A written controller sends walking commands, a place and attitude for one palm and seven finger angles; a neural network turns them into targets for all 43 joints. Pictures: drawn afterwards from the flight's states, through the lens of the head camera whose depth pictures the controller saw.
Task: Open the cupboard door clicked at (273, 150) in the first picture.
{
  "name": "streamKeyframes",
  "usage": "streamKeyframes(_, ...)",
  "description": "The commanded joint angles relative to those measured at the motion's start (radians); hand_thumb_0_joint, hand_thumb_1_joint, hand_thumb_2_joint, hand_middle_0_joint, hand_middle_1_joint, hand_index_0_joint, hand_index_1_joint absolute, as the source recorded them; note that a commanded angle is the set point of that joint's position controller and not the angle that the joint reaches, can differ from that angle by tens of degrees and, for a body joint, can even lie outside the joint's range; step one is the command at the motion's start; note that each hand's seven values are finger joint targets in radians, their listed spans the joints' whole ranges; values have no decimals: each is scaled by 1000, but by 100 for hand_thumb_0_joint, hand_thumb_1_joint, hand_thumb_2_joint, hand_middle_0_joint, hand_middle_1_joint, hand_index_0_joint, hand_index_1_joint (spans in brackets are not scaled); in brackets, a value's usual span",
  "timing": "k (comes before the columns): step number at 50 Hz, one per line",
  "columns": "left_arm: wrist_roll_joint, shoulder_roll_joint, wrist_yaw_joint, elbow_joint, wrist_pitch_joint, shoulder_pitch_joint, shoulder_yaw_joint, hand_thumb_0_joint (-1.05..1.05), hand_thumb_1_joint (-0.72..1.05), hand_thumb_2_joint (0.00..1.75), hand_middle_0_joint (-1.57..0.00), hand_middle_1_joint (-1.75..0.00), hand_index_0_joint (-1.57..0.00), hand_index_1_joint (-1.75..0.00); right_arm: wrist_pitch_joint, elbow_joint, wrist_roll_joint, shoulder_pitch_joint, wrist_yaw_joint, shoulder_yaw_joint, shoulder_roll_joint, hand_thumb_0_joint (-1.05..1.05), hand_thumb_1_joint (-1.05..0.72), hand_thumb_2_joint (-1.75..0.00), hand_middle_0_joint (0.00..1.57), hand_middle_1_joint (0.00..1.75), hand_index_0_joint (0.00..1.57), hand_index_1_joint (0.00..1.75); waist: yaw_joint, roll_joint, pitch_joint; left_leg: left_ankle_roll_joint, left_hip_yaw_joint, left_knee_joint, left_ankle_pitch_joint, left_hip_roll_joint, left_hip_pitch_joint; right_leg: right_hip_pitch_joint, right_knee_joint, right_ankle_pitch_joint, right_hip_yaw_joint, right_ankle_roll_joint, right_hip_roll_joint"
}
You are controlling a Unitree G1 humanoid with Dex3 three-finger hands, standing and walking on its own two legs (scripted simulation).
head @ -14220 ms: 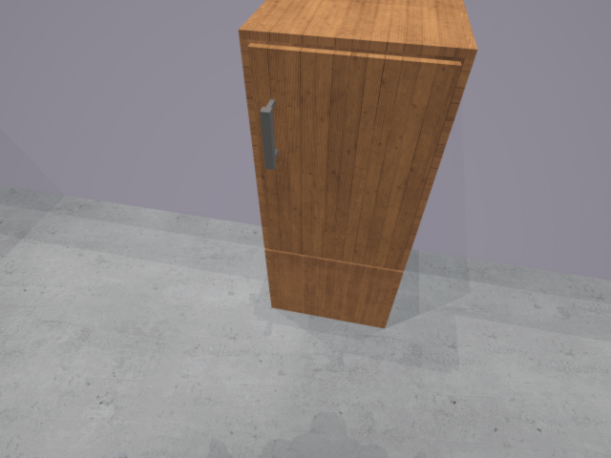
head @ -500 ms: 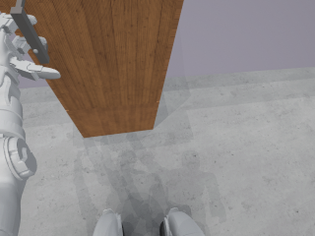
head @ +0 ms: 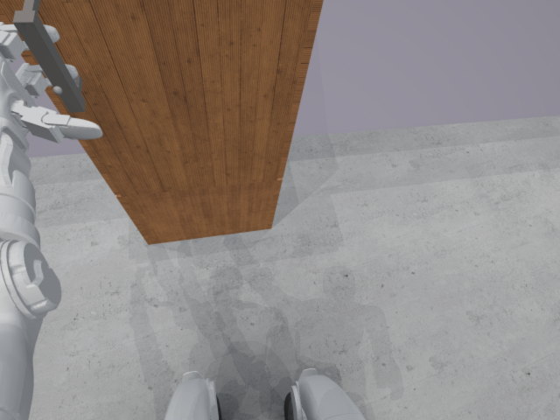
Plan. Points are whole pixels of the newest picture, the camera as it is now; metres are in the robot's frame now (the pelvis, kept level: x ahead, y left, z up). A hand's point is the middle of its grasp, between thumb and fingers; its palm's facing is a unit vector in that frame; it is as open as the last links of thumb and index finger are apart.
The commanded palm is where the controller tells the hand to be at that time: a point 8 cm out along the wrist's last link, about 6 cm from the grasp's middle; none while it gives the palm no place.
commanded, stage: close the thumb around the handle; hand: left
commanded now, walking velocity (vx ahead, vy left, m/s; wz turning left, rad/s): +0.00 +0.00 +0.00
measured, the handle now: (56, 57) +0.60 +0.24 +0.10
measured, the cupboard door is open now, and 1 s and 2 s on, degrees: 0 1 46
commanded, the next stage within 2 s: pull the door open along its arc in 0.74 s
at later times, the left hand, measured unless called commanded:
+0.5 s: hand (61, 89) +0.54 +0.23 +0.10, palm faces +0.06 -1.00 +0.00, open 8.3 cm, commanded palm +0.52 +0.27 +0.10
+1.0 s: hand (73, 91) +0.54 +0.21 +0.10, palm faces +0.07 -1.00 +0.00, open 5.7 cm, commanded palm +0.50 +0.25 +0.10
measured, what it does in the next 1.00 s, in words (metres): stands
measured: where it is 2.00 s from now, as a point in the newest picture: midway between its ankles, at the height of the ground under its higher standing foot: outside the picture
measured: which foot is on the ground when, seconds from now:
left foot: down 0.00-1.00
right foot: down 0.00-1.00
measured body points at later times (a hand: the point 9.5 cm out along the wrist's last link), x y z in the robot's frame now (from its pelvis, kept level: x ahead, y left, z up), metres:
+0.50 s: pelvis +0.00 +0.01 +0.00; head +0.14 +0.03 +0.43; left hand +0.53 +0.28 +0.10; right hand -0.03 -0.25 -0.10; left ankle +0.03 +0.12 -0.67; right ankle -0.01 -0.13 -0.67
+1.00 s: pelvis +0.00 +0.00 +0.00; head +0.13 +0.02 +0.43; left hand +0.53 +0.27 +0.10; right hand -0.03 -0.26 -0.11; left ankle +0.03 +0.12 -0.67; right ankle -0.01 -0.13 -0.67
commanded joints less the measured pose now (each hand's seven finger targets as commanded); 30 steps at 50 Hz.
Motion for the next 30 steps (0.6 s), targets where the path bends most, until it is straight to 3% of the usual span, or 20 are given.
streamKeyframes(1,-18,257,3,-216,-69,-455,3,0,-50,30,-30,-120,-30,-120,-10,-32,-3,191,-17,-69,-184,0,-90,-90,20,30,20,30,-4,168,-465,34,-38,-75,362,-50,488,59,-113,333,8,-14,47)
streamKeyframes(3,-15,260,8,-233,-71,-465,3,0,-44,32,-30,-121,-30,-121,-10,-30,-5,194,-17,-72,-187,0,-90,-90,20,30,20,30,-9,165,-470,33,-43,-78,361,-47,502,51,-114,323,4,-14,48)
streamKeyframes(5,-15,280,11,-232,-76,-448,21,0,-33,37,-31,-122,-31,-122,-8,-34,-5,193,-17,-71,-189,0,-90,-90,20,30,20,30,3,177,-482,30,-47,-79,376,-46,514,52,-110,325,3,-18,49)
streamKeyframes(6,-17,244,11,-232,-73,-469,-8,0,-28,40,-32,-122,-32,-122,-10,-31,-6,189,-16,-71,-186,0,-90,-90,20,30,20,30,-13,174,-477,31,-46,-78,365,-47,514,39,-113,317,2,-15,49)
streamKeyframes(7,-18,259,13,-222,-71,-465,8,0,-22,42,-32,-123,-32,-123,-10,-28,-6,194,-16,-72,-188,0,-90,-90,20,30,20,30,-8,162,-463,31,-48,-80,364,-46,507,45,-115,316,0,-16,49)
streamKeyframes(10,-18,274,15,-254,-79,-452,25,0,-5,49,-33,-125,-33,-125,-9,-34,-8,195,-14,-73,-189,0,-90,-90,20,30,20,30,3,182,-519,29,-49,-76,407,-47,541,58,-106,346,-1,-18,51)
streamKeyframes(11,-18,257,15,-242,-76,-451,10,0,0,52,-34,-125,-34,-125,-9,-29,-6,193,-15,-72,-187,0,-90,-90,20,30,20,30,-4,178,-494,29,-51,-78,406,-45,538,48,-110,345,-2,-17,51)
streamKeyframes(12,-15,263,17,-247,-75,-448,16,0,6,54,-34,-126,-34,-126,-8,-31,-8,196,-14,-72,-187,0,-90,-90,20,30,20,30,5,189,-491,26,-54,-81,406,-44,540,45,-108,336,-5,-19,50)
streamKeyframes(13,-16,222,17,-244,-71,-457,-16,0,12,56,-34,-127,-34,-127,-8,-32,-6,191,-11,-72,-184,0,-90,-90,20,30,20,30,-8,193,-466,26,-53,-84,395,-45,544,27,-114,325,-7,-18,52)
streamKeyframes(15,-15,244,20,-244,-74,-446,3,0,23,61,-35,-128,-35,-128,-8,-32,-8,192,-11,-73,-188,0,-90,-90,20,30,20,30,0,190,-477,25,-54,-85,394,-44,545,32,-113,320,-6,-19,51)
streamKeyframes(17,-16,218,24,-208,-61,-453,-16,0,34,66,-36,-129,-36,-129,-7,-29,-8,192,-13,-72,-189,0,-90,-90,20,30,20,30,-17,152,-431,28,-57,-90,360,-43,519,12,-120,293,-10,-17,50)
streamKeyframes(20,-12,235,27,-191,-59,-489,-12,0,51,73,-37,-131,-37,-131,-12,-25,-9,196,-15,-69,-191,0,-90,-90,20,30,20,30,-27,151,-432,30,-59,-88,346,-44,506,7,-118,283,-6,-16,50)
streamKeyframes(21,-10,270,31,-209,-64,-497,15,0,56,76,-38,-131,-38,-131,-12,-23,-10,202,-16,-69,-193,0,-90,-90,20,30,20,30,-17,154,-453,30,-60,-85,359,-44,510,20,-113,292,-5,-18,48)
streamKeyframes(22,-9,258,30,-207,-66,-481,9,0,62,78,-38,-132,-38,-132,-13,-28,-11,201,-14,-69,-190,0,-90,-90,20,30,20,30,-13,158,-466,30,-57,-84,367,-46,514,28,-113,300,-4,-18,49)
streamKeyframes(25,-5,301,34,-241,-89,-464,46,0,79,85,-39,-134,-39,-134,-12,-32,-16,205,-12,-69,-190,0,-90,-90,20,30,20,30,8,185,-524,25,-59,-74,434,-45,544,52,-95,351,-5,-21,49)
streamKeyframes(28,-7,253,25,-229,-82,-432,15,0,90,90,-40,-135,-40,-135,-8,-36,-13,198,-7,-70,-184,0,-90,-90,20,30,20,30,3,175,-503,27,-50,-72,429,-46,534,56,-101,362,-5,-17,52)
streamKeyframes(30,-10,272,20,-238,-78,-433,26,0,90,90,-40,-135,-40,-135,-4,-38,-11,196,-8,-72,-188,0,-90,-90,20,30,20,30,5,188,-507,27,-48,-74,422,-46,534,57,-103,359,-3,-17,51)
